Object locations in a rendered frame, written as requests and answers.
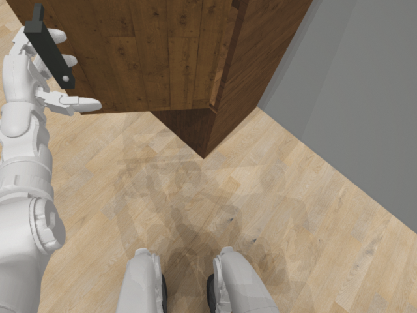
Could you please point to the robot left hand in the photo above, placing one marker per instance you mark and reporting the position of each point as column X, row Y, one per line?
column 21, row 78

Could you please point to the left robot forearm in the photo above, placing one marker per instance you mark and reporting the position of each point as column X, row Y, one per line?
column 26, row 162

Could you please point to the robot thigh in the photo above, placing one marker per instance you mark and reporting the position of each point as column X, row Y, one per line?
column 247, row 293
column 141, row 279

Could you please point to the cupboard door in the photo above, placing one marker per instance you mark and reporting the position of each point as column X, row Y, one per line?
column 138, row 55

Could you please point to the robot left upper arm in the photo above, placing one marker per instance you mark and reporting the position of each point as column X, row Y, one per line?
column 30, row 232

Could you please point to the robot left thigh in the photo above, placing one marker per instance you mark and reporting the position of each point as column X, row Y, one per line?
column 141, row 279

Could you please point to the robot right thigh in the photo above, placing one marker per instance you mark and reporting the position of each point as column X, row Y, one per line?
column 247, row 293

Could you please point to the handle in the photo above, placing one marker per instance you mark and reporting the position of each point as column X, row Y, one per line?
column 40, row 38

